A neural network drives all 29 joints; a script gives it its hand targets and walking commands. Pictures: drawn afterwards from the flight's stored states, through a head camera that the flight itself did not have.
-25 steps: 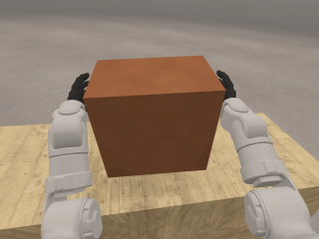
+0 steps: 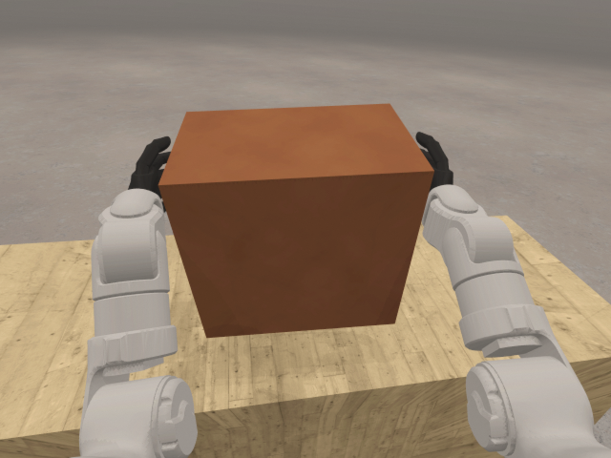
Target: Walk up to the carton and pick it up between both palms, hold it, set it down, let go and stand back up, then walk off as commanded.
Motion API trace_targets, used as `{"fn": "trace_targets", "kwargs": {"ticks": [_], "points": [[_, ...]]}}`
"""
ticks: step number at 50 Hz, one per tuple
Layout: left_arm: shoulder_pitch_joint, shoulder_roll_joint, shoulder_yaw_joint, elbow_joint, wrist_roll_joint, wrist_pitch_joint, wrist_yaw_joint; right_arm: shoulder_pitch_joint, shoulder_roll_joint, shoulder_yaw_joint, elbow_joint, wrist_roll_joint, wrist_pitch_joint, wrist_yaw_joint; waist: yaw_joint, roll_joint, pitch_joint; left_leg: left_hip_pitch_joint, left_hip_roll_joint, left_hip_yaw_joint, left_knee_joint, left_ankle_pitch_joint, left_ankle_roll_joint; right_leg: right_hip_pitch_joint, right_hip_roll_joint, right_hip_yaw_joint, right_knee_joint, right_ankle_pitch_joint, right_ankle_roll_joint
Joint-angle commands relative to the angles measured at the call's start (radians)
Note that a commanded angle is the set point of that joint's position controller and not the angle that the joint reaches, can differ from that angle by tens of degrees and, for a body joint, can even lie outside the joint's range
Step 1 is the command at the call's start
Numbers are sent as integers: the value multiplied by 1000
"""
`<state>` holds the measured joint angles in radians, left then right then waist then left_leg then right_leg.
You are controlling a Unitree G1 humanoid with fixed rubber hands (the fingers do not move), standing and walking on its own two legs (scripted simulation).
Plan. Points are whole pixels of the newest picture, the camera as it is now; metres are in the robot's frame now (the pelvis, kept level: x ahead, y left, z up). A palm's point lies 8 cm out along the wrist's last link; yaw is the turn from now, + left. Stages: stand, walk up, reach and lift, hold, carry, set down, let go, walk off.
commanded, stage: hold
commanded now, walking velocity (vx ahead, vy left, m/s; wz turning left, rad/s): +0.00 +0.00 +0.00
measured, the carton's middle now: (296, 223) +0.37 +0.02 +0.21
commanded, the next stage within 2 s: none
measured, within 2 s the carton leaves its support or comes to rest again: neither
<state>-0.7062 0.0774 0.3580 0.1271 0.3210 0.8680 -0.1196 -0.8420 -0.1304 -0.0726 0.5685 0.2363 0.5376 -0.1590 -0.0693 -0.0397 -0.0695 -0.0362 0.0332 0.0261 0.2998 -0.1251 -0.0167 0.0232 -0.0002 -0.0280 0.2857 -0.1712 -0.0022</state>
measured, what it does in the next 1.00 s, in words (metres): stands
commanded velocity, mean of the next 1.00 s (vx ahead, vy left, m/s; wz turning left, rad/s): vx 0.00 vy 0.00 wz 0.00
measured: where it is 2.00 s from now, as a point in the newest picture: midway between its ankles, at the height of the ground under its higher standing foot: outside the picture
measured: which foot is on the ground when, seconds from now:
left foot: down 0.00-1.00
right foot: down 0.00-1.00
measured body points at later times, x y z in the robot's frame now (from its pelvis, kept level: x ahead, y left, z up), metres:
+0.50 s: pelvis +0.00 +0.00 +0.00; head -0.08 +0.02 +0.44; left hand +0.36 +0.20 +0.25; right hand +0.38 -0.16 +0.26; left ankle +0.04 +0.13 -0.75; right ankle +0.00 -0.12 -0.75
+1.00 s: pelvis +0.00 +0.00 +0.00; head -0.08 +0.03 +0.44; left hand +0.36 +0.20 +0.25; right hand +0.37 -0.16 +0.26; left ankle +0.04 +0.13 -0.75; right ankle +0.00 -0.12 -0.75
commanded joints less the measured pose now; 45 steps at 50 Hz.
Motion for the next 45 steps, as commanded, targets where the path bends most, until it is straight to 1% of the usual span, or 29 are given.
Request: {"fn": "trace_targets", "kwargs": {"ticks": [1,3,5,7,8,9,10,11,12,15,17,18,21,23,25,26,29,32,33,34,36,37,38,40,41,42,43,44,45], "points": [[-647,-404,-351,-62,-190,-57,-179,-695,461,274,-260,137,-30,140,14,29,-240,62,-79,48,-35,136,21,9,55,-13,-50,145,35],[-632,-411,-353,-98,-188,-54,-192,-654,454,281,-256,150,-17,133,-9,39,-240,83,-74,45,-25,178,17,26,50,-3,-43,222,38],[-700,-412,-375,-74,-193,-56,-194,-679,443,250,-226,128,-14,133,-23,74,-195,47,-71,41,-46,67,8,-23,43,4,-53,106,28],[-703,-428,-393,-116,-204,-61,-195,-671,441,256,-245,141,-19,126,-25,84,-249,64,-74,47,-21,154,-9,5,54,-6,-41,161,28],[-667,-416,-383,-91,-218,-58,-193,-673,446,251,-267,131,-19,134,-35,52,-232,58,-67,42,-39,118,10,12,50,-4,-51,136,34],[-701,-417,-376,-83,-211,-68,-184,-684,444,258,-229,134,-22,139,-10,67,-254,53,-66,42,-43,128,-2,10,65,-15,-40,98,22],[-695,-397,-358,-34,-206,-66,-183,-702,445,253,-246,129,-23,146,-3,46,-227,48,-70,43,-46,61,17,-38,51,-10,-61,51,26],[-732,-439,-408,-122,-228,-80,-174,-719,468,257,-292,134,-38,142,-18,71,-296,54,-74,42,-33,123,7,10,55,-17,-40,121,30],[-723,-443,-403,-139,-218,-79,-169,-691,481,271,-257,138,-31,142,-16,75,-291,80,-69,43,-31,164,4,9,59,-15,-37,148,30],[-655,-407,-353,-67,-187,-62,-177,-678,447,279,-239,145,-18,145,3,56,-259,79,-70,50,-37,147,6,12,60,-10,-47,125,28],[-690,-389,-336,-20,-176,-59,-192,-685,440,230,-188,108,-16,148,-4,63,-181,29,-73,51,-62,22,22,-37,43,3,-66,31,29],[-693,-405,-336,-46,-166,-59,-194,-684,449,239,-194,121,-19,156,-4,42,-208,31,-67,46,-67,35,20,-3,51,-12,-53,47,25],[-720,-443,-394,-109,-218,-75,-175,-707,468,268,-234,146,-43,156,3,79,-286,63,-65,45,-41,137,8,4,58,-7,-40,115,17],[-679,-422,-348,-69,-177,-62,-178,-708,472,265,-237,141,-34,151,9,45,-244,54,-72,45,-41,126,22,20,52,-9,-48,127,34],[-694,-431,-385,-91,-212,-67,-172,-694,452,254,-250,137,-36,153,-28,73,-286,80,-62,38,-42,134,7,5,52,-5,-48,135,23],[-690,-415,-364,-70,-198,-67,-175,-676,445,249,-197,129,-30,154,-15,60,-248,80,-69,44,-41,101,10,-23,53,-6,-57,92,25],[-666,-417,-366,-71,-197,-62,-178,-692,442,268,-251,144,-30,144,-9,34,-270,90,-67,37,-26,158,13,-3,61,-10,-52,149,28],[-679,-440,-406,-126,-208,-62,-180,-652,428,252,-238,144,-22,146,-37,96,-258,89,-60,34,-29,198,-13,18,60,-7,-44,169,18],[-699,-434,-413,-134,-221,-54,-177,-664,423,256,-231,152,-20,148,-33,107,-266,87,-57,35,-26,168,-19,3,65,-4,-44,126,12],[-686,-427,-385,-80,-198,-48,-178,-666,407,235,-208,136,-20,154,-24,80,-187,54,-57,35,-42,135,-13,-17,62,-10,-56,92,17],[-650,-417,-356,-56,-180,-42,-175,-729,412,262,-259,154,-26,152,3,64,-221,54,-63,36,-37,168,-2,5,62,-4,-54,128,21],[-655,-427,-389,-126,-198,-53,-174,-684,427,280,-269,168,-30,153,2,62,-268,86,-63,31,-23,204,-6,20,65,-5,-43,177,22],[-647,-446,-432,-158,-215,-55,-165,-661,430,281,-282,175,-31,146,-25,102,-296,104,-67,34,-13,244,-20,25,70,-11,-33,213,21],[-667,-444,-410,-123,-205,-52,-165,-679,427,266,-276,160,-32,153,-18,86,-249,98,-63,32,-24,216,-18,2,69,-22,-38,167,25],[-686,-421,-382,-113,-189,-56,-168,-683,429,265,-252,164,-23,156,6,79,-251,96,-64,46,-30,178,-12,-15,68,-14,-44,122,21],[-678,-423,-377,-91,-187,-50,-167,-664,403,247,-203,155,-18,160,-20,88,-209,81,-55,28,-39,157,-19,-31,66,-6,-53,111,10],[-694,-423,-397,-117,-204,-54,-166,-680,423,252,-230,148,-26,166,-9,60,-243,65,-59,34,-35,129,-8,-27,64,-9,-51,90,16],[-712,-438,-411,-103,-206,-60,-158,-706,419,243,-232,148,-34,163,-17,114,-244,61,-64,35,-37,119,-18,-36,60,-13,-52,87,14],[-688,-444,-413,-132,-211,-61,-149,-681,429,265,-235,157,-35,166,-13,99,-271,82,-62,31,-24,152,-16,-24,64,-8,-43,113,13]]}}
